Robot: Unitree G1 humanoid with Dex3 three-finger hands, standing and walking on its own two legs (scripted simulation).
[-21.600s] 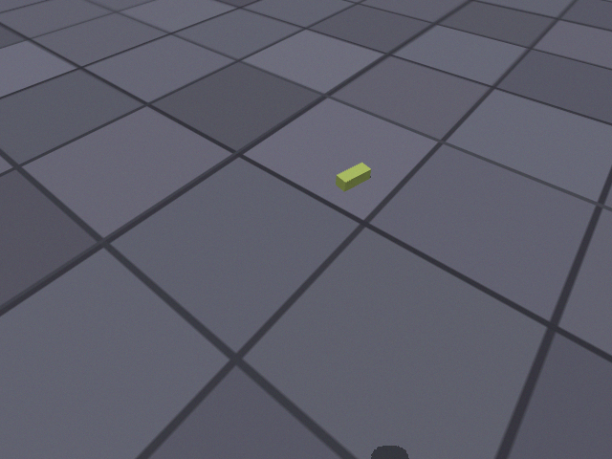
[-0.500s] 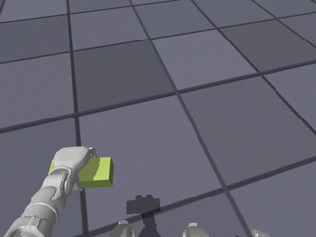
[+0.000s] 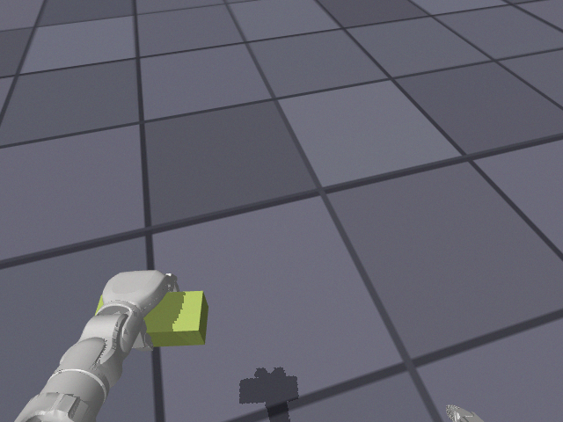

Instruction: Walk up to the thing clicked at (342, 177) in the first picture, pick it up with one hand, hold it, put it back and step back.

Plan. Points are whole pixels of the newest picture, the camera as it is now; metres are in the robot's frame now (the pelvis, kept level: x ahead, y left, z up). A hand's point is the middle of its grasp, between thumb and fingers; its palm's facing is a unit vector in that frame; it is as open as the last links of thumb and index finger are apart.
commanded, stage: hold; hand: left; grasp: from above
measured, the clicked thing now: (153, 319) +0.31 +0.22 -0.10
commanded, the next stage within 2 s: crouch in 1.68 s
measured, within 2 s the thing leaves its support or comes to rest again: neither
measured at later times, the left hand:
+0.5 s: hand (146, 311) +0.30 +0.22 -0.04, palm faces -0.46 -0.03 -0.88, open 9.6 cm
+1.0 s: hand (143, 318) +0.28 +0.21 -0.02, palm faces -0.46 -0.03 -0.89, open 9.6 cm
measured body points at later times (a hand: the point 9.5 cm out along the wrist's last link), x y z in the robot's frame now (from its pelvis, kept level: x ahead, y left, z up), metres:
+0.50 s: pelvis +0.01 -0.01 +0.01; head +0.03 -0.02 +0.46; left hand +0.32 +0.21 +0.01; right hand +0.14 -0.27 -0.10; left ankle +0.03 +0.13 -0.71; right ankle +0.01 -0.16 -0.71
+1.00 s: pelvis +0.00 -0.01 +0.02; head +0.00 -0.03 +0.47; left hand +0.30 +0.21 +0.03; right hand +0.14 -0.27 -0.09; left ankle +0.03 +0.13 -0.71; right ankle +0.01 -0.16 -0.71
